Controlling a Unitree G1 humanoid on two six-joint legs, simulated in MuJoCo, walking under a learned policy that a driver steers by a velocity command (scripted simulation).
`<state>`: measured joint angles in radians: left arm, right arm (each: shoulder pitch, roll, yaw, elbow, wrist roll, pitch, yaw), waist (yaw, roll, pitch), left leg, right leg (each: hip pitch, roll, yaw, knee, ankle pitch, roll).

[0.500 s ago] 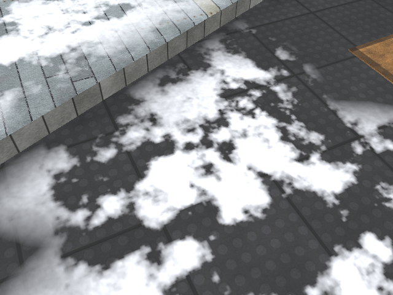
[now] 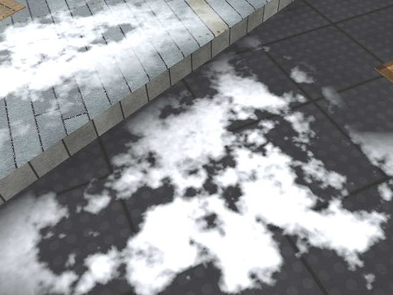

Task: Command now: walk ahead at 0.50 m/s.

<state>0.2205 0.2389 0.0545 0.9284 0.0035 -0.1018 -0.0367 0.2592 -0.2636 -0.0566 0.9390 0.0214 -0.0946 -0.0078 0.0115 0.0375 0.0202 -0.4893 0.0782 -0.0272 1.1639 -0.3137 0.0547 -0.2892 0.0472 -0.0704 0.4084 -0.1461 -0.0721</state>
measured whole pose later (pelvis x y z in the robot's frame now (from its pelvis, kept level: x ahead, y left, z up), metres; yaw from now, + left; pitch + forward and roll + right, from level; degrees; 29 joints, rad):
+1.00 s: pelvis +0.55 +0.01 -0.02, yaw -11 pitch +2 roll +1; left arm 0.05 0.23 0.07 0.81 -0.02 -0.06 -0.06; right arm 0.34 -0.26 -0.07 0.99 0.01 -0.05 -0.03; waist -0.03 -0.01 0.02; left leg 0.08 0.05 0.23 0.46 -0.45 -0.03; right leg -0.52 0.00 -0.07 0.58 -0.11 -0.11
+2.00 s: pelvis +1.04 -0.19 -0.01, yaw -23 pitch +3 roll +0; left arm 0.08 0.25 0.04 0.65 0.00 -0.10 -0.01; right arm 0.40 -0.29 -0.06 0.86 0.03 -0.06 0.00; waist -0.07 0.02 0.00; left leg -0.30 -0.01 -0.09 0.93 -0.48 0.02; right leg -0.40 0.00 -0.01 0.53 -0.18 -0.01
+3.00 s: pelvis +1.56 -0.27 -0.01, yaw +3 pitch +0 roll +1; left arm 0.15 0.27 0.03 0.72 0.04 -0.07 -0.01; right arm 0.38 -0.29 -0.04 0.86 -0.02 -0.05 0.00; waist -0.04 0.02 0.03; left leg -0.16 -0.09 -0.09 0.86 -0.44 0.06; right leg -0.38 0.01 -0.06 0.56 -0.18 -0.06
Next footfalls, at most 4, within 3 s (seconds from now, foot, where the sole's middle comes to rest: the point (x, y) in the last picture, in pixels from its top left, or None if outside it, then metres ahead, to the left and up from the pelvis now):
0.42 left None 0.40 0.15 -0.78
1.00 right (244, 237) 0.69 -0.11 -0.78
1.48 left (215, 165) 1.02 -0.01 -0.78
1.92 right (291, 153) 1.08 -0.34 -0.78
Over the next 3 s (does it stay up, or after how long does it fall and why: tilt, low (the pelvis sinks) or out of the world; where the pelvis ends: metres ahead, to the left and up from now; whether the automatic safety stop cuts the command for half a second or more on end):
stays up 1.56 -0.27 -0.01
